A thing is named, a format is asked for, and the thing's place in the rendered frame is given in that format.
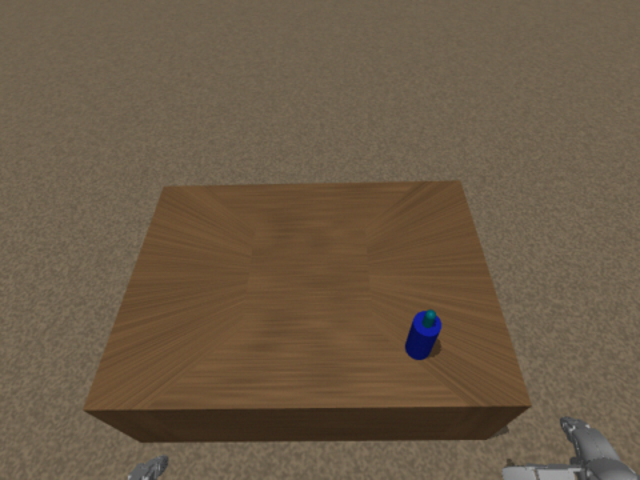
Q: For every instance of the right robot hand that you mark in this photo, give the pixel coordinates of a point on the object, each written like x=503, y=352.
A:
x=589, y=444

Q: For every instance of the right robot arm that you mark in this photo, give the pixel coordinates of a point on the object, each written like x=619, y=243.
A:
x=609, y=469

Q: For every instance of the left robot hand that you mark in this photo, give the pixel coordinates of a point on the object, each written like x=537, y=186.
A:
x=150, y=470

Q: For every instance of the bottle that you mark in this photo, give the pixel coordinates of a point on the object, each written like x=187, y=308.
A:
x=423, y=333

